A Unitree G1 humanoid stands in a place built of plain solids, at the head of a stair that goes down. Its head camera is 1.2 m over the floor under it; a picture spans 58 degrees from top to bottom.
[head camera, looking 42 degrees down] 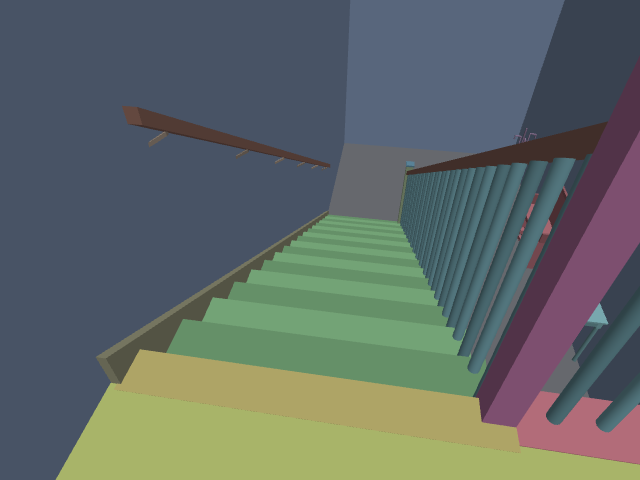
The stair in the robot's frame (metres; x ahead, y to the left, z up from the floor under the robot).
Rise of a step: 0.17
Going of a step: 0.26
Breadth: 1.16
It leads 9 degrees to the right of straight ahead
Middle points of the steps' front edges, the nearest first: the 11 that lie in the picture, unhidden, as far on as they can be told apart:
0.72 0.06 0.00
0.97 -0.03 -0.18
1.23 -0.07 -0.35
1.49 -0.11 -0.52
1.75 -0.15 -0.70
2.01 -0.20 -0.87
2.27 -0.24 -1.04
2.52 -0.28 -1.22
2.78 -0.32 -1.39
3.04 -0.36 -1.56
3.30 -0.40 -1.74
